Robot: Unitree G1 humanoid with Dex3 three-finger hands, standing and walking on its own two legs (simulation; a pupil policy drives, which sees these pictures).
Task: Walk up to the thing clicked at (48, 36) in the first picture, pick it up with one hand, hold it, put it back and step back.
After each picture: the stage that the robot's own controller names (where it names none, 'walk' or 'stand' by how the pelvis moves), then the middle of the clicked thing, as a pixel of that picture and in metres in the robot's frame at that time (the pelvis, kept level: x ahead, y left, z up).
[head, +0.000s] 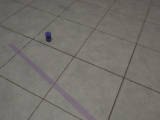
stand; (48, 37) +1.42 +0.35 -0.72
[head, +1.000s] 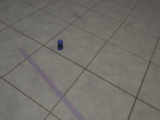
walk; (60, 45) +1.32 +0.13 -0.70
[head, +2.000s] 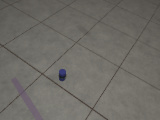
walk; (62, 75) +0.84 +0.08 -0.72
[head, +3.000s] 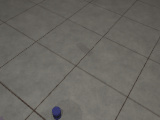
walk; (56, 113) +0.47 +0.14 -0.69
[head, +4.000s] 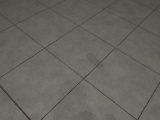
stand; out of the picture +0.33 +0.12 -0.70
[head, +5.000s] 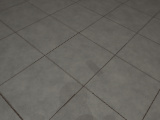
stand; out of the picture +0.31 +0.12 -0.72
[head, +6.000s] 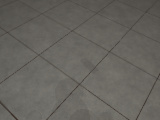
stand; out of the picture +0.29 +0.13 -0.72
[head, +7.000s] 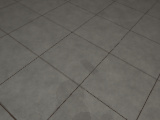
stand; out of the picture +0.29 +0.14 -0.73
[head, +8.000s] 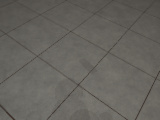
stand; out of the picture +0.29 +0.14 -0.73
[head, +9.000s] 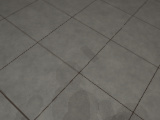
go down; out of the picture +0.30 +0.13 -0.71
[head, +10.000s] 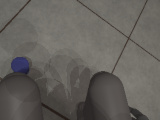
go down; (21, 67) +0.38 +0.19 -0.28
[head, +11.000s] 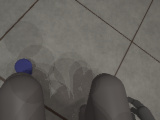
close in; (24, 69) +0.37 +0.19 -0.28
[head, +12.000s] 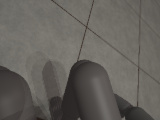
close in; out of the picture +0.36 +0.22 -0.22
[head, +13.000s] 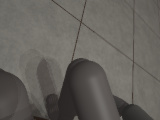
close; out of the picture +0.36 +0.22 -0.22
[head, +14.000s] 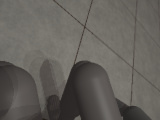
lift; out of the picture +0.32 +0.22 -0.21
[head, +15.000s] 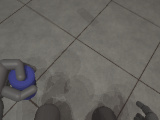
lift; (24, 83) +0.31 +0.18 +0.00
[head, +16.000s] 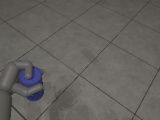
hold; (32, 84) +0.32 +0.16 +0.02
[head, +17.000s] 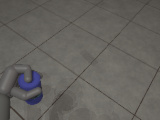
hold; (31, 88) +0.31 +0.17 +0.01
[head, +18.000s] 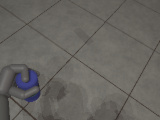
crouch; (29, 86) +0.33 +0.17 -0.05
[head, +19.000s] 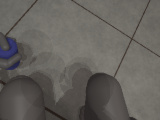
lower; (8, 55) +0.41 +0.21 -0.11
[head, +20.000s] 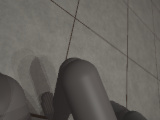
lower; out of the picture +0.40 +0.24 -0.23
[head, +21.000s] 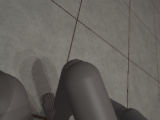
lower; out of the picture +0.39 +0.24 -0.23
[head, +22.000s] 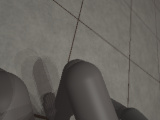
lower; out of the picture +0.38 +0.24 -0.23
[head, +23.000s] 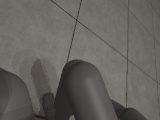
lower; out of the picture +0.38 +0.24 -0.23
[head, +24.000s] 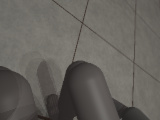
open; out of the picture +0.35 +0.22 -0.23
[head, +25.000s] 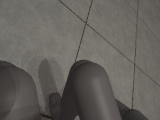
stand; out of the picture +0.35 +0.21 -0.22
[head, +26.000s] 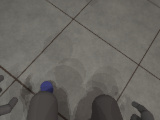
walk; (47, 88) +0.36 +0.15 -0.46
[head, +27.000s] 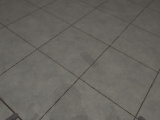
stand; out of the picture +0.31 +0.12 -0.66
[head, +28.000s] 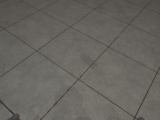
stand; out of the picture +0.31 +0.13 -0.67
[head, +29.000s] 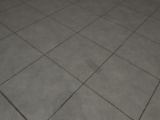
stand; out of the picture +0.32 +0.11 -0.72
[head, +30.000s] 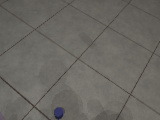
walk; (58, 113) +0.36 +0.09 -0.71
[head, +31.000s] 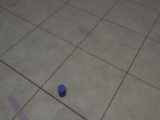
walk; (62, 91) +0.59 +0.16 -0.70
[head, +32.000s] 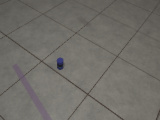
stand; (60, 63) +0.93 +0.16 -0.70
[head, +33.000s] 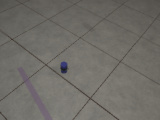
stand; (63, 67) +0.95 +0.13 -0.72
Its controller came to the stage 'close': yes
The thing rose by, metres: 0.71
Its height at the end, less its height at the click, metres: +0.00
